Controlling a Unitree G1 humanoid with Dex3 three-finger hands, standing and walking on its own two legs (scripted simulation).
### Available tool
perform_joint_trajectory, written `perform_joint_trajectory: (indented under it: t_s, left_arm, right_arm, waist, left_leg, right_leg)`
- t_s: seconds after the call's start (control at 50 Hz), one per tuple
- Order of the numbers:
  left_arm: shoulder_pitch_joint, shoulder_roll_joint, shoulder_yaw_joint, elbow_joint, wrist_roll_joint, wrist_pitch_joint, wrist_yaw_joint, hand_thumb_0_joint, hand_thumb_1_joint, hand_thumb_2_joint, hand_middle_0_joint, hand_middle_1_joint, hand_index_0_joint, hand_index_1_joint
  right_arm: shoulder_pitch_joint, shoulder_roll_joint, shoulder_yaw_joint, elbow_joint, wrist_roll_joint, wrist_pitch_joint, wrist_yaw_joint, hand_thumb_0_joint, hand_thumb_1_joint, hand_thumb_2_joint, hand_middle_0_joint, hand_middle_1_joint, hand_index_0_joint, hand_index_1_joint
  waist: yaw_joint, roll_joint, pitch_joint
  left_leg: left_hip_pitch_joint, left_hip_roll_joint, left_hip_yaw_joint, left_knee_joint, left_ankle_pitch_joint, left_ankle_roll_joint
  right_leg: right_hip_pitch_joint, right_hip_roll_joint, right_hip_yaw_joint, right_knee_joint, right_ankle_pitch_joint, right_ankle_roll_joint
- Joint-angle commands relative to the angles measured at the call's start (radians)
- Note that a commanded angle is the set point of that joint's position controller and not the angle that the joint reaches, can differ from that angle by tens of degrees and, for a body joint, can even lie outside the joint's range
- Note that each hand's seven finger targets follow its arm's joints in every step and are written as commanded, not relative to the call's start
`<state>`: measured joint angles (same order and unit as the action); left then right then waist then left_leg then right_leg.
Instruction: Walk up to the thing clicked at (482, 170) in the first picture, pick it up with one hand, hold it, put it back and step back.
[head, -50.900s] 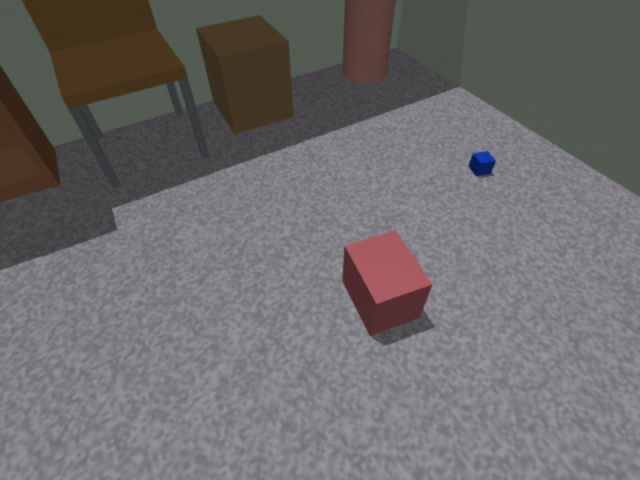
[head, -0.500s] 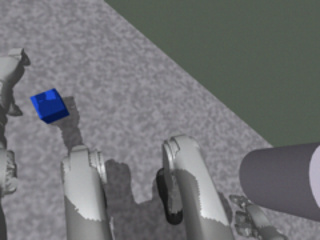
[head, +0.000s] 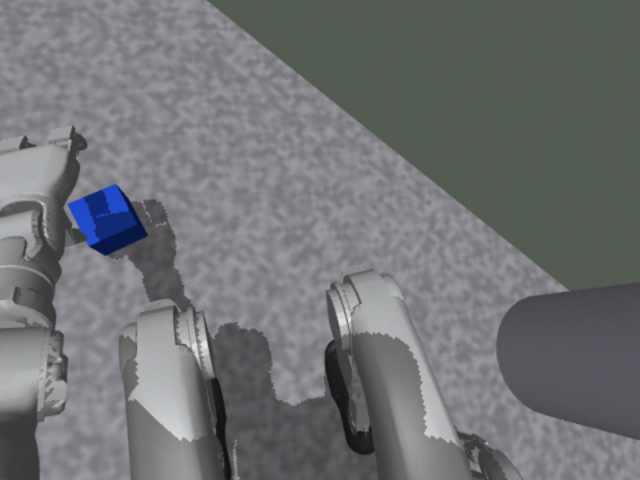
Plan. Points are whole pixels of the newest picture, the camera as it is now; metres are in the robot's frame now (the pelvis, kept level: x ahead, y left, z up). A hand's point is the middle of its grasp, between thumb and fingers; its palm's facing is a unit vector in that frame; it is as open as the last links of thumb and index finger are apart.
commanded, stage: home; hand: left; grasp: from above
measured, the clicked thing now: (110, 221) +0.49 +0.27 -0.31
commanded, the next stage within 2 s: none
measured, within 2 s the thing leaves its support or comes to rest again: neither
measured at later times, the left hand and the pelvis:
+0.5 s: hand out of the picture +0.30 +0.23 +0.07, palm faces -0.15 -0.81 -0.56, open 7.6 cm; pelvis +0.02 -0.01 +0.18, yaw +5 degrees
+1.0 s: hand out of the picture +0.24 +0.20 +0.28, palm faces +0.20 -0.96 -0.21, open 7.4 cm; pelvis +0.08 +0.00 +0.34, yaw +8 degrees
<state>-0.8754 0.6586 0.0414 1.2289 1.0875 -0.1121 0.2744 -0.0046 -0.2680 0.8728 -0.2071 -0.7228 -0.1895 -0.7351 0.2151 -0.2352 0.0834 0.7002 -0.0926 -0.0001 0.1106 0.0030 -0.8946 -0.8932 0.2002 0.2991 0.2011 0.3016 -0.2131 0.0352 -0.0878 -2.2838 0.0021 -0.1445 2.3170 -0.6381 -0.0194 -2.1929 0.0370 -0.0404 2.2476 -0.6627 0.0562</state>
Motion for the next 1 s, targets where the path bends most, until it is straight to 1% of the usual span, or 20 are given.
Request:
perform_joint_trajectory:
  t_s: [0.0,0.04,0.08,0.18,0.2,0.24,0.28,0.32,0.38,0.44,0.48,0.54,0.58,0.6,0.64,0.66,0.72,0.8,0.9,0.98]
  left_arm:
    - [-0.226,0.225,0.060,-0.320,-0.140,0.043,0.012,0.000,0.182,0.813,-0.206,-0.455,-0.193,-0.466]
    - [-0.118,0.187,0.072,-0.374,-0.220,0.070,-0.013,0.000,0.342,0.829,-0.202,-0.402,-0.193,-0.410]
    - [-0.029,0.126,0.056,-0.440,-0.296,0.095,-0.053,0.000,0.502,0.849,-0.202,-0.374,-0.195,-0.380]
    - [0.190,0.023,0.027,-0.622,-0.459,0.156,-0.161,0.000,0.829,0.867,-0.194,-0.295,-0.194,-0.295]
    - [0.240,-0.016,0.004,-0.658,-0.496,0.167,-0.178,0.000,0.896,0.900,-0.200,-0.301,-0.200,-0.301]
    - [0.268,-0.013,0.017,-0.793,-0.564,0.185,-0.195,0.000,0.900,0.900,-0.200,-0.300,-0.200,-0.300]
    - [0.331,-0.056,-0.004,-0.878,-0.625,0.197,-0.202,0.000,0.900,0.900,-0.200,-0.299,-0.200,-0.299]
    - [0.387,-0.061,0.016,-0.949,-0.667,0.207,-0.197,0.000,0.900,0.900,-0.200,-0.299,-0.200,-0.299]
    - [0.448,-0.087,0.029,-1.031,-0.728,0.226,-0.184,0.000,0.900,0.900,-0.200,-0.299,-0.200,-0.299]
    - [0.569,-0.133,0.028,-1.061,-0.787,0.259,-0.173,0.000,0.900,0.900,-0.200,-0.299,-0.200,-0.299]
    - [0.636,-0.157,0.027,-1.099,-0.840,0.285,-0.169,0.000,0.900,0.900,-0.200,-0.299,-0.200,-0.299]
    - [0.729,-0.177,0.044,-1.157,-0.930,0.325,-0.169,0.000,0.900,0.900,-0.200,-0.299,-0.200,-0.299]
    - [0.789,-0.197,0.042,-1.198,-0.980,0.354,-0.172,0.000,0.900,0.900,-0.200,-0.299,-0.200,-0.299]
    - [0.821,-0.216,0.027,-1.208,-0.996,0.369,-0.174,0.000,0.900,0.900,-0.200,-0.299,-0.200,-0.299]
    - [0.883,-0.237,0.030,-1.226,-1.027,0.399,-0.176,0.000,0.900,0.900,-0.200,-0.300,-0.200,-0.299]
    - [0.913,-0.239,0.048,-1.247,-1.043,0.413,-0.176,0.000,0.900,0.900,-0.200,-0.299,-0.200,-0.299]
    - [0.993,-0.285,0.044,-1.287,-1.091,0.457,-0.179,0.000,0.900,0.900,-0.200,-0.299,-0.200,-0.299]
    - [1.109,-0.305,0.069,-1.365,-1.137,0.493,-0.182,0.000,0.900,0.900,-0.200,-0.300,-0.200,-0.300]
    - [1.253,-0.330,0.071,-1.469,-1.159,0.522,-0.192,0.000,0.900,0.900,-0.200,-0.300,-0.200,-0.300]
    - [1.337,-0.340,0.059,-1.535,-1.151,0.535,-0.204,0.000,0.900,0.900,-0.200,-0.300,-0.200,-0.300]
  right_arm:
    - [0.182,-0.254,-0.127,-0.059,0.032,-0.012,-0.020,0.000,-0.892,-0.897,0.200,0.300,0.199,0.300]
    - [0.179,-0.250,-0.139,-0.064,0.050,-0.009,-0.027,0.000,-0.895,-0.898,0.200,0.300,0.199,0.300]
    - [0.153,-0.239,-0.146,-0.078,0.064,-0.004,-0.034,0.000,-0.896,-0.898,0.200,0.300,0.200,0.300]
    - [0.084,-0.221,-0.161,-0.132,0.092,0.003,-0.056,0.000,-0.900,-0.900,0.200,0.300,0.200,0.300]
    - [0.067,-0.213,-0.160,-0.148,0.096,0.002,-0.060,0.000,-0.900,-0.900,0.200,0.300,0.200,0.300]
    - [0.042,-0.206,-0.164,-0.167,0.104,-0.006,-0.073,0.000,-0.900,-0.900,0.200,0.300,0.200,0.300]
    - [0.017,-0.191,-0.161,-0.186,0.111,-0.020,-0.086,0.000,-0.900,-0.900,0.200,0.300,0.200,0.300]
    - [-0.001,-0.190,-0.160,-0.190,0.116,-0.037,-0.103,0.000,-0.900,-0.900,0.200,0.300,0.200,0.300]
    - [-0.038,-0.178,-0.154,-0.196,0.124,-0.065,-0.127,0.000,-0.900,-0.900,0.200,0.300,0.200,0.300]
    - [-0.059,-0.166,-0.149,-0.207,0.130,-0.082,-0.142,0.000,-0.899,-0.900,0.200,0.300,0.200,0.300]
    - [-0.069,-0.160,-0.144,-0.215,0.133,-0.093,-0.152,0.000,-0.900,-0.900,0.200,0.300,0.200,0.300]
    - [-0.082,-0.153,-0.138,-0.243,0.135,-0.110,-0.166,0.000,-0.900,-0.900,0.200,0.300,0.200,0.300]
    - [-0.082,-0.145,-0.135,-0.249,0.135,-0.120,-0.176,0.000,-0.900,-0.900,0.200,0.300,0.200,0.300]
    - [-0.076,-0.141,-0.128,-0.253,0.135,-0.125,-0.181,0.000,-0.900,-0.900,0.200,0.300,0.200,0.300]
    - [-0.068,-0.132,-0.117,-0.260,0.135,-0.132,-0.192,0.000,-0.900,-0.900,0.200,0.300,0.200,0.300]
    - [-0.055,-0.129,-0.116,-0.263,0.137,-0.135,-0.201,0.000,-0.900,-0.900,0.200,0.300,0.200,0.300]
    - [-0.040,-0.113,-0.098,-0.274,0.141,-0.150,-0.225,0.000,-0.900,-0.900,0.200,0.300,0.200,0.300]
    - [-0.015,-0.098,-0.087,-0.293,0.140,-0.176,-0.260,0.000,-0.900,-0.900,0.200,0.300,0.200,0.300]
    - [0.024,-0.085,-0.087,-0.324,0.132,-0.204,-0.290,0.000,-0.901,-0.900,0.200,0.299,0.200,0.299]
    - [0.031,-0.081,-0.090,-0.339,0.123,-0.226,-0.306,0.000,-0.901,-0.899,0.200,0.299,0.200,0.299]
  waist:
    - [0.072,0.247,-0.864]
    - [0.088,0.204,-0.833]
    - [0.084,0.146,-0.770]
    - [0.108,0.070,-0.670]
    - [0.106,0.065,-0.637]
    - [0.116,0.062,-0.648]
    - [0.110,0.059,-0.616]
    - [0.119,0.085,-0.603]
    - [0.128,0.137,-0.570]
    - [0.132,0.142,-0.538]
    - [0.125,0.123,-0.526]
    - [0.138,0.094,-0.495]
    - [0.132,0.078,-0.490]
    - [0.125,0.069,-0.474]
    - [0.126,0.070,-0.426]
    - [0.134,0.068,-0.419]
    - [0.123,0.038,-0.383]
    - [0.135,0.032,-0.337]
    - [0.148,0.043,-0.278]
    - [0.151,0.038,-0.237]
  left_leg:
    - [0.645,-0.008,0.124,-0.341,0.140,0.045]
    - [0.654,-0.008,0.116,-0.383,0.134,0.049]
    - [0.642,-0.006,0.103,-0.429,0.102,0.056]
    - [0.702,0.007,0.076,-0.554,0.037,0.059]
    - [0.718,0.009,0.073,-0.589,0.015,0.057]
    - [0.782,0.011,0.078,-0.629,0.016,0.056]
    - [0.814,0.011,0.082,-0.677,0.004,0.054]
    - [0.886,0.013,0.076,-0.730,-0.004,0.049]
    - [0.995,0.020,0.059,-0.816,-0.021,0.038]
    - [1.077,0.016,0.066,-0.875,0.025,0.034]
    - [1.124,0.013,0.066,-0.918,0.040,0.035]
    - [1.191,0.012,0.063,-0.992,0.030,0.037]
    - [1.245,0.013,0.074,-1.024,0.083,0.036]
    - [1.263,0.012,0.071,-1.047,0.101,0.036]
    - [1.311,0.014,0.057,-1.110,0.109,0.033]
    - [1.344,0.016,0.060,-1.131,0.134,0.031]
    - [1.391,0.012,0.067,-1.185,0.194,0.033]
    - [1.479,0.005,0.080,-1.264,0.267,0.031]
    - [1.586,0.000,0.094,-1.360,0.348,0.029]
    - [1.646,0.000,0.094,-1.405,0.397,0.029]
  right_leg:
    - [0.482,0.020,-0.081,-0.327,0.197,-0.090]
    - [0.513,0.017,-0.077,-0.365,0.197,-0.087]
    - [0.528,0.017,-0.073,-0.412,0.176,-0.085]
    - [0.609,0.012,-0.056,-0.519,0.126,-0.082]
    - [0.624,0.009,-0.054,-0.546,0.108,-0.082]
    - [0.684,0.007,-0.042,-0.609,0.104,-0.082]
    - [0.723,0.004,-0.034,-0.659,0.099,-0.080]
    - [0.749,0.000,-0.026,-0.695,0.093,-0.082]
    - [0.777,-0.005,-0.019,-0.739,0.080,-0.083]
    - [0.836,-0.007,-0.012,-0.802,0.110,-0.084]
    - [0.904,-0.011,-0.004,-0.857,0.117,-0.082]
    - [0.992,-0.011,0.004,-0.942,0.102,-0.079]
    - [1.065,-0.010,0.007,-0.998,0.146,-0.076]
    - [1.095,-0.011,0.005,-1.016,0.162,-0.075]
    - [1.132,-0.011,0.001,-1.060,0.171,-0.074]
    - [1.164,-0.011,0.004,-1.087,0.190,-0.074]
    - [1.264,-0.010,0.002,-1.159,0.242,-0.071]
    - [1.384,-0.011,-0.001,-1.254,0.301,-0.067]
    - [1.501,-0.012,-0.007,-1.360,0.377,-0.062]
    - [1.542,-0.009,-0.016,-1.403,0.417,-0.061]
